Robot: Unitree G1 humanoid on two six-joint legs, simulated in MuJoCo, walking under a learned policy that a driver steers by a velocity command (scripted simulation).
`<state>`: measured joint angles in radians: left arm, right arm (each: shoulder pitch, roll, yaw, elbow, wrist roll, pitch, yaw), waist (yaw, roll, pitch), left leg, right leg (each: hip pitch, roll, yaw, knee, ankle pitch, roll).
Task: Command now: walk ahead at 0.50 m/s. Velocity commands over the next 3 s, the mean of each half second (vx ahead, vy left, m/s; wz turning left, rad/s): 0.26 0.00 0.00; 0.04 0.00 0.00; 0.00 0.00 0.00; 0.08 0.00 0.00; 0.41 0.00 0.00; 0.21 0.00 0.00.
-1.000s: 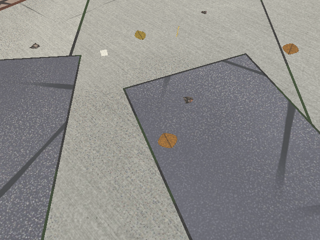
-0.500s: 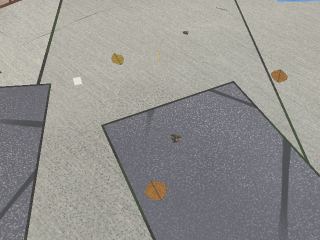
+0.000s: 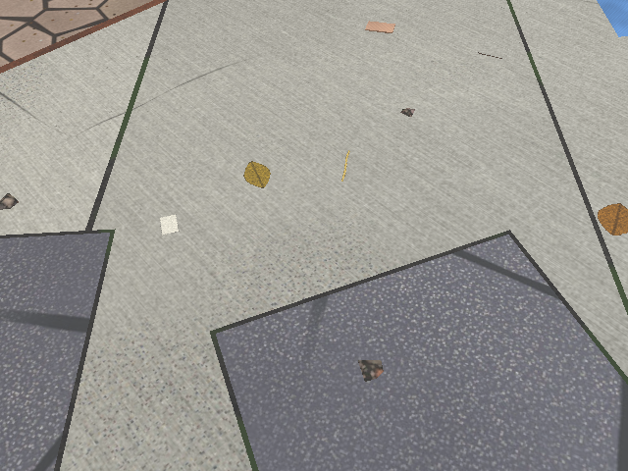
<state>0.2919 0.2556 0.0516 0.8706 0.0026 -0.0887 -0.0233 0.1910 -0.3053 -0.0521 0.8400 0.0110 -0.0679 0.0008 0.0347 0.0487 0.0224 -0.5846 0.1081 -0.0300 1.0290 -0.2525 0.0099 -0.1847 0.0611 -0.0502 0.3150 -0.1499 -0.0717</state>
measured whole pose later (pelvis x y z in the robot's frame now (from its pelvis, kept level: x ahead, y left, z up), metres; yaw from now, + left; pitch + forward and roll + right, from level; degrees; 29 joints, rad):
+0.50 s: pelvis +0.20 +0.05 -0.01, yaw +0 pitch +1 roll +0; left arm 0.19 0.27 0.04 0.95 0.00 0.02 0.04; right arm 0.11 -0.22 -0.02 0.88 -0.03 -0.03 0.01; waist 0.00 -0.03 0.05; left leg -0.37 -0.04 0.04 0.44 -0.08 0.06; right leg -0.38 -0.05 0.04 0.79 -0.43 0.05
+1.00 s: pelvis +0.27 +0.02 -0.01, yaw +0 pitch -1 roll +0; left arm 0.19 0.21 0.03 1.07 0.00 -0.01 0.03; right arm 0.13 -0.24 -0.03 1.02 0.00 0.01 -0.02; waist 0.00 0.00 0.04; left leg -0.24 0.00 0.02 0.48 -0.22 0.00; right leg -0.16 -0.02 0.00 0.49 -0.31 0.01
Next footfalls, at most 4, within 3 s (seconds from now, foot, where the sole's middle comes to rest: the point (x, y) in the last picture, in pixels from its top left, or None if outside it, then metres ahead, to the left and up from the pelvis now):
0.26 left None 0.33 0.14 -0.78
0.58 right None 0.28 -0.11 -0.78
2.52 right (389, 364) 0.74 -0.09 -0.78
2.94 left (294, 330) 0.83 0.14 -0.78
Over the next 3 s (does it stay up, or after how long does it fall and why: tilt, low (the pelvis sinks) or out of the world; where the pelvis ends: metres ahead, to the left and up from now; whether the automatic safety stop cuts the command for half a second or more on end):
stays up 0.72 0.01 -0.01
